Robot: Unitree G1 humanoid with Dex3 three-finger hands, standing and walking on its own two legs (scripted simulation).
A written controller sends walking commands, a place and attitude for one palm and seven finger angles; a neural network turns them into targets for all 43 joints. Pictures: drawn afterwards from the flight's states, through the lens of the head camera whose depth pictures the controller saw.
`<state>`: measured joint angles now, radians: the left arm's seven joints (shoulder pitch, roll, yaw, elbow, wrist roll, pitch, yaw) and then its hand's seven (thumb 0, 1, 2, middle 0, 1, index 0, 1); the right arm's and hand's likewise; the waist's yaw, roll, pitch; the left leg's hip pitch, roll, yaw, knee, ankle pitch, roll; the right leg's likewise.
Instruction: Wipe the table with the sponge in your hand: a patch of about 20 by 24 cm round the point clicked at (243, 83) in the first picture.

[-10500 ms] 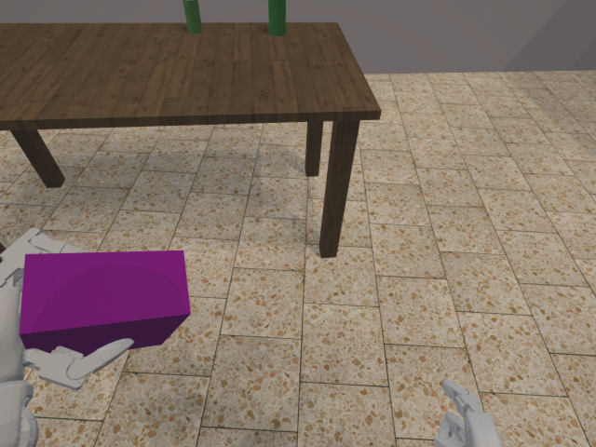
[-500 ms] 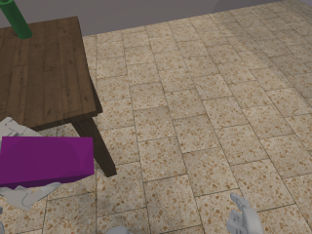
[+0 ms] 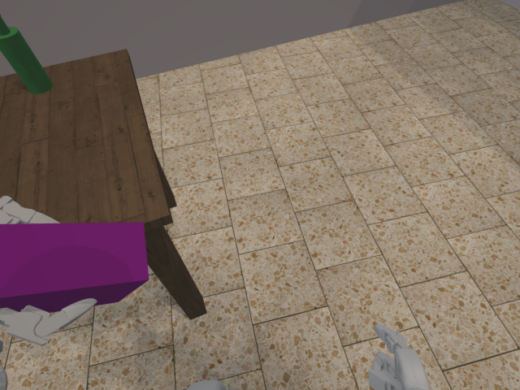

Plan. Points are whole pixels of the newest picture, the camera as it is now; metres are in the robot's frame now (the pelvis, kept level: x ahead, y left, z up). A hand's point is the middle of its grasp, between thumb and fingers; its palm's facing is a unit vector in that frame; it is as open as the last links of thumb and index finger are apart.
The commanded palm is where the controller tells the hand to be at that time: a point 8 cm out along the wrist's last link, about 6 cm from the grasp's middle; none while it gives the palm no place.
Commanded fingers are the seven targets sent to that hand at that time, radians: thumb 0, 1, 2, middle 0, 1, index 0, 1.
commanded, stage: come to a stop and stand still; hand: left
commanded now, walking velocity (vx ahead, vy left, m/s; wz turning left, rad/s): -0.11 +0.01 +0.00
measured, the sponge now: (92, 269) +0.24 +0.20 +0.13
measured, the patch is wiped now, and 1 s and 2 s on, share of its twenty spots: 0.00 0.00 0.00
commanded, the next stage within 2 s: look again from close up in 1.82 s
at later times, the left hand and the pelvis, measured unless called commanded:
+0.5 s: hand (17, 294) +0.19 +0.25 +0.17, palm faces +0.32 -0.83 -0.45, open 10.7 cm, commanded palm +0.14 +0.29 +0.18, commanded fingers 0.00 0.10 1.30 -1.20 -1.60 -1.20 -1.60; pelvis -0.03 +0.02 +0.00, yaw -2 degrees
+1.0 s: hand (11, 370) +0.13 +0.23 +0.16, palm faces +0.38 -0.82 -0.42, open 10.7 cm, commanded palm +0.08 +0.27 +0.18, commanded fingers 0.00 0.10 1.30 -1.20 -1.60 -1.20 -1.60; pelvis -0.08 -0.01 +0.00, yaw +0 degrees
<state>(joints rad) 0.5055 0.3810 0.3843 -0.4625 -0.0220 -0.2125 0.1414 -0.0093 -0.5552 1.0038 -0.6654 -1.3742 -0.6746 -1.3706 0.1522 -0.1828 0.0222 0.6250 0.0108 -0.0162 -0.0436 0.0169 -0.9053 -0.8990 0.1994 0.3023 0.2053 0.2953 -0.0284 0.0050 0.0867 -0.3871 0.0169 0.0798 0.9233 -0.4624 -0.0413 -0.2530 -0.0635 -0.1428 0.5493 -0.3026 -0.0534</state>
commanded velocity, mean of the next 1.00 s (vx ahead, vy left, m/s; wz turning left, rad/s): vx -0.01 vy -0.05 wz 0.00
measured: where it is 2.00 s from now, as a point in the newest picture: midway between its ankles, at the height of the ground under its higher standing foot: outside the picture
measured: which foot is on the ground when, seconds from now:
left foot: up 0.00-0.14, down 0.16-0.56, up 0.58-0.84, down 0.86-1.00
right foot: down 0.00-0.16, up 0.18-0.50, down 0.52-1.00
